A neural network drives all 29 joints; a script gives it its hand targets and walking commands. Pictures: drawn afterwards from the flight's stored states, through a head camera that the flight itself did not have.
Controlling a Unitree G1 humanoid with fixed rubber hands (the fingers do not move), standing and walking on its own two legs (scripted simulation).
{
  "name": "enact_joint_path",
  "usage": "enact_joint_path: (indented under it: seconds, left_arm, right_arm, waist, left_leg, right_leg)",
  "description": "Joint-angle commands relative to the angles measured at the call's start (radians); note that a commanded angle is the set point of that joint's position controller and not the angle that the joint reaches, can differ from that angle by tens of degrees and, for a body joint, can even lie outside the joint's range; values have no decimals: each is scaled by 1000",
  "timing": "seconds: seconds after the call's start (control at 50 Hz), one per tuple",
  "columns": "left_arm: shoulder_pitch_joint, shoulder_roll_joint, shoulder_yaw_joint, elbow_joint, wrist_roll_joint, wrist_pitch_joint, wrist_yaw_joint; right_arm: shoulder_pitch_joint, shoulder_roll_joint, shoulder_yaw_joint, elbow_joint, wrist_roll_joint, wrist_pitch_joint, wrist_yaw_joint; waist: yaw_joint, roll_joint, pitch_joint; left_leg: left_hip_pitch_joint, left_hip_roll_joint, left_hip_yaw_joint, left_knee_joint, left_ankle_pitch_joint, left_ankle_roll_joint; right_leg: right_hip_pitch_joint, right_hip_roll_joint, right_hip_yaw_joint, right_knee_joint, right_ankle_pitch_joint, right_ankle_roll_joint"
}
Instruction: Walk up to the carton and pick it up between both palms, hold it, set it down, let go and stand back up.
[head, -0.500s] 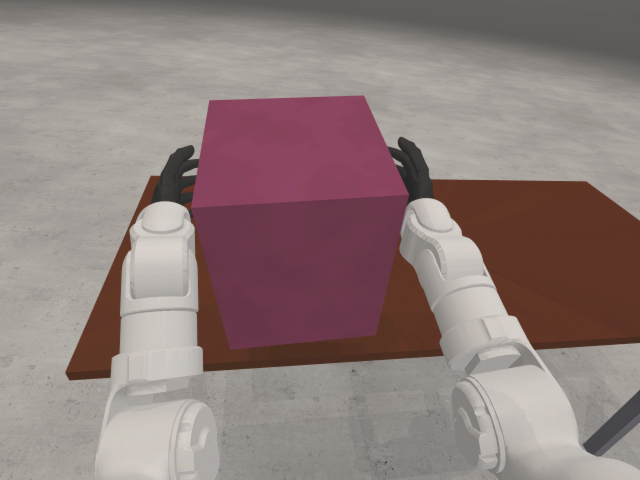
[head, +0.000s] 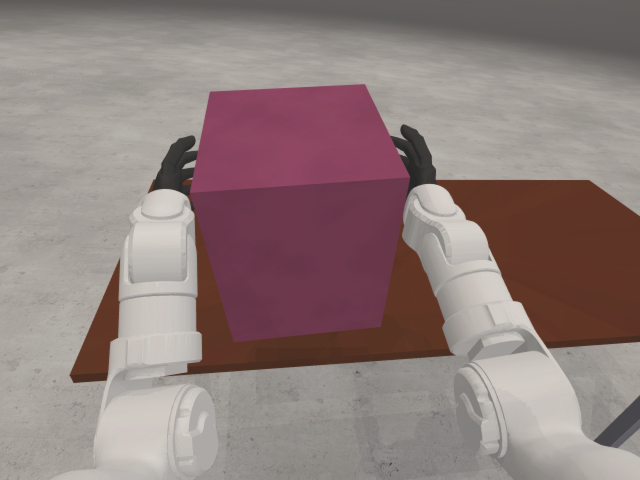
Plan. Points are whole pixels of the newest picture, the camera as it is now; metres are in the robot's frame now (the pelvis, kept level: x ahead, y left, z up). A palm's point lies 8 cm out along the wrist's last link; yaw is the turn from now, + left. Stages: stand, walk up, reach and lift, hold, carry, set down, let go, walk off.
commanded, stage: hold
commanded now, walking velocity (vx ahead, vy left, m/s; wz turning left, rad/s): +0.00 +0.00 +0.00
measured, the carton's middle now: (298, 214) +0.40 +0.01 +0.19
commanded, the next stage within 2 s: none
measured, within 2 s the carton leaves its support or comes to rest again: neither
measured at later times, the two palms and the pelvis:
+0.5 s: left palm (169, 194) +0.36 +0.16 +0.24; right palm (424, 174) +0.37 -0.13 +0.27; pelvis +0.00 +0.00 +0.00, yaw -1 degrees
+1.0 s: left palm (171, 193) +0.35 +0.15 +0.25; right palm (430, 173) +0.36 -0.14 +0.27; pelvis +0.00 -0.01 +0.00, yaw +0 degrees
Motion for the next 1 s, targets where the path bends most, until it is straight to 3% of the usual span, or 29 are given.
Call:
enact_joint_path:
  seconds: [0.0, 0.02, 0.1, 0.12, 0.14, 0.22, 0.34, 0.6, 0.76, 0.98]
  left_arm:
    - [-698, -477, -434, -200, -174, -63, -141]
    - [-693, -480, -455, -250, -179, -61, -136]
    - [-675, -469, -451, -253, -171, -34, -145]
    - [-687, -468, -454, -278, -172, -31, -147]
    - [-670, -467, -456, -252, -198, -19, -146]
    - [-757, -482, -460, -239, -208, -7, -149]
    - [-765, -475, -455, -247, -228, 2, -140]
    - [-729, -444, -440, -324, -211, 36, -173]
    - [-738, -444, -442, -331, -211, 45, -182]
    - [-773, -438, -414, -257, -207, 31, -193]
  right_arm:
    - [-679, 524, 339, -316, 131, -30, 84]
    - [-666, 523, 356, -338, 154, -24, 82]
    - [-640, 525, 370, -355, 165, 11, 70]
    - [-632, 531, 370, -352, 178, 21, 69]
    - [-643, 549, 363, -386, 172, 52, 57]
    - [-663, 574, 318, -345, 155, 97, 64]
    - [-668, 565, 331, -349, 178, 134, 61]
    - [-627, 531, 360, -409, 234, 189, 44]
    - [-628, 541, 361, -430, 230, 206, 40]
    - [-662, 564, 344, -380, 204, 200, 38]
  waist:
    - [-1, 82, -396]
    - [3, 96, -414]
    - [0, 89, -318]
    - [-5, 86, -318]
    - [-27, 38, -317]
    - [-13, 70, -288]
    - [-14, 77, -356]
    - [-15, 87, -363]
    - [-12, 80, -352]
    - [-1, 58, -341]
  left_leg:
    - [340, -29, 6, 56, 236, -10]
    - [351, -24, 1, 66, 269, -15]
    - [332, -26, 2, 58, 248, -18]
    - [324, -25, 4, 48, 214, -15]
    - [274, -47, 11, 38, 116, -5]
    - [202, -36, 16, -13, -26, 5]
    - [230, -34, 9, 7, 12, -7]
    - [263, -45, -2, 40, 164, -39]
    - [254, -46, 1, 31, 132, -36]
    - [225, -47, 5, 10, 45, -11]
  right_leg:
    - [-101, 31, -39, -34, 245, 78]
    - [-89, 33, -29, -29, 265, 77]
    - [-122, 36, -36, -41, 249, 80]
    - [-110, 38, -39, -44, 213, 81]
    - [-106, 28, -24, -51, 160, 88]
    - [-156, 30, -15, -43, 37, 73]
    - [-153, 38, -12, -23, 108, 78]
    - [-105, 47, -11, -1, 260, 89]
    - [-113, 47, -8, -2, 249, 89]
    - [-133, 36, -2, -16, 189, 92]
